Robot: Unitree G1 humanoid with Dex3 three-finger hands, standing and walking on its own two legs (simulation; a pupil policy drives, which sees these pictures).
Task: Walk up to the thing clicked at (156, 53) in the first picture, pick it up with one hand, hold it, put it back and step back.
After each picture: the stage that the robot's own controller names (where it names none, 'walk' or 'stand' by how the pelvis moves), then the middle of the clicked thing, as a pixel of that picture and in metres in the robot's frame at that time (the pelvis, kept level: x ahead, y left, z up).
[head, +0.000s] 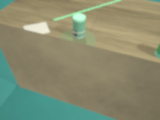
stand; out of the picture +0.58 -0.40 +0.01
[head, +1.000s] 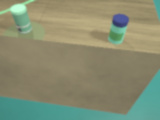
rise first; (117, 29) +0.60 -0.15 +0.05
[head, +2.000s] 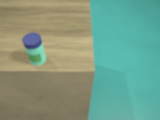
stand; (35, 49) +0.48 +0.21 +0.05
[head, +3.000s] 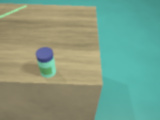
stand; (46, 62) +0.47 +0.16 +0.01
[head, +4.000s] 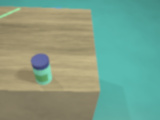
stand; (42, 69) +0.44 +0.16 +0.01
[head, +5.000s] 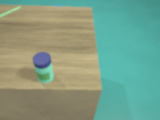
stand; (43, 68) +0.44 +0.15 +0.01
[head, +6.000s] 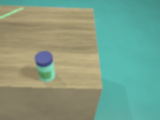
stand; (45, 66) +0.45 +0.15 +0.01
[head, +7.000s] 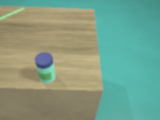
stand; (45, 68) +0.44 +0.15 +0.01
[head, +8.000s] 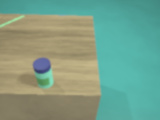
rise first; (43, 73) +0.43 +0.17 +0.01
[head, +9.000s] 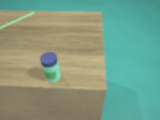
go down; (50, 67) +0.45 +0.16 +0.01
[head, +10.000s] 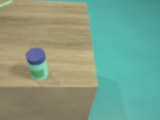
go down; (37, 64) +0.45 +0.15 +0.02
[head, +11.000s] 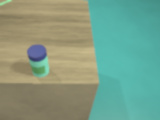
go down; (39, 61) +0.46 +0.15 +0.03
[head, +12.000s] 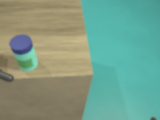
close in; (24, 53) +0.45 +0.17 +0.06
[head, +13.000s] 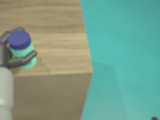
close; (23, 50) +0.45 +0.17 +0.07
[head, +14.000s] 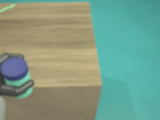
lift; (18, 78) +0.33 +0.19 +0.11
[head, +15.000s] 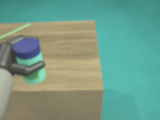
lift; (30, 62) +0.33 +0.15 +0.21
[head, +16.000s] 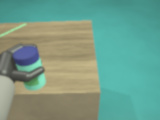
hold; (30, 68) +0.33 +0.15 +0.18
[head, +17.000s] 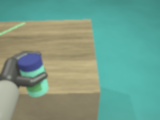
hold; (34, 75) +0.33 +0.15 +0.15
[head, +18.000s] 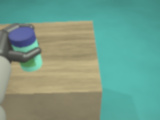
crouch; (27, 50) +0.36 +0.16 +0.23
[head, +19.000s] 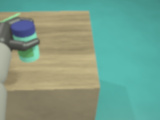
lower; (26, 41) +0.43 +0.17 +0.18
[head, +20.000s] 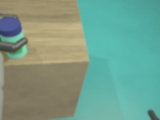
lower; (13, 39) +0.48 +0.18 +0.09
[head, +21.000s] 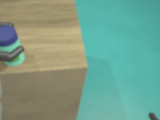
lower; (9, 47) +0.46 +0.19 +0.08
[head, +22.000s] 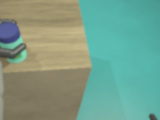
lower; (12, 44) +0.47 +0.19 +0.08
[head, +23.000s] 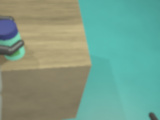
lower; (9, 41) +0.47 +0.19 +0.08
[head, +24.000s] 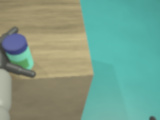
withdraw; (19, 54) +0.44 +0.17 +0.07
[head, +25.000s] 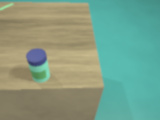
sink last; (38, 66) +0.43 +0.16 +0.05
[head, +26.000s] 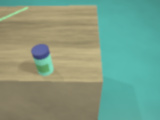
stand; (43, 60) +0.47 +0.18 +0.05
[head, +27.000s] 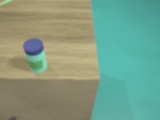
stand; (36, 56) +0.45 +0.17 +0.07
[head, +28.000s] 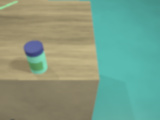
stand; (36, 57) +0.46 +0.17 +0.07
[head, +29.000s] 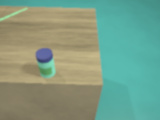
stand; (46, 63) +0.47 +0.16 +0.01
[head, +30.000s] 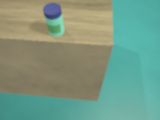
walk; (54, 20) +0.58 +0.12 +0.04
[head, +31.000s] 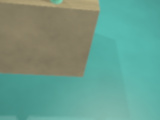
walk; out of the picture +0.86 +0.13 +0.02
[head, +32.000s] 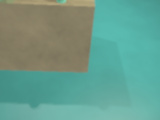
stand; out of the picture +1.10 +0.16 +0.03
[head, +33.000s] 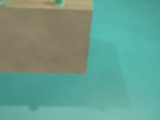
stand; out of the picture +1.09 +0.15 +0.01
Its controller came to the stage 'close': yes
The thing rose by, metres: 0.23
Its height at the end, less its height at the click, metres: +0.00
